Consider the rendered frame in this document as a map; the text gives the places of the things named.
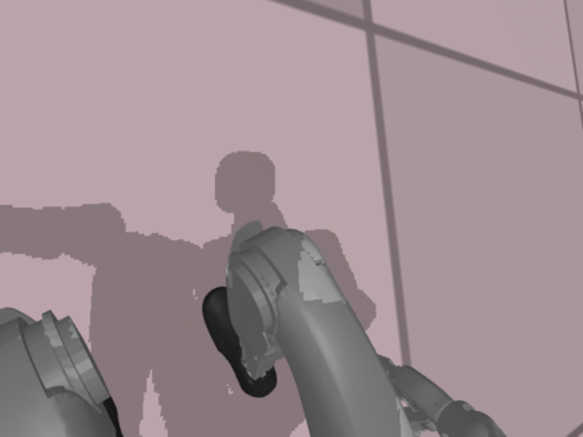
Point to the right robot hand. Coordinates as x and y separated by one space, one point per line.
427 399

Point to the left robot foot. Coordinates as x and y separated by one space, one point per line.
113 414

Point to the right robot foot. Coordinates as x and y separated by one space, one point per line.
216 315

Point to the right robot arm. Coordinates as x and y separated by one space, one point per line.
459 419

